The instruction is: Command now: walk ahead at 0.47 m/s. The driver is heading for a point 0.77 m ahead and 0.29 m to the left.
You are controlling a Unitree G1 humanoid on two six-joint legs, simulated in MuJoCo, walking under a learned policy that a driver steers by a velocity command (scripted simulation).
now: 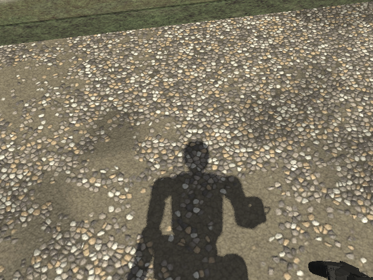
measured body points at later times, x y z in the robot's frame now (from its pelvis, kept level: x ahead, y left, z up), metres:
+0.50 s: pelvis +0.29 +0.03 +0.01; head +0.32 +0.03 +0.46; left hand +0.49 +0.27 -0.09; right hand +0.26 -0.24 -0.12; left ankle +0.20 +0.12 -0.73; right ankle +0.50 -0.13 -0.69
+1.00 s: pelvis +0.56 +0.03 +0.01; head +0.58 +0.05 +0.46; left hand +0.47 +0.30 -0.12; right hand +0.83 -0.13 -0.09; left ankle +0.66 +0.23 -0.68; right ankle +0.51 -0.11 -0.73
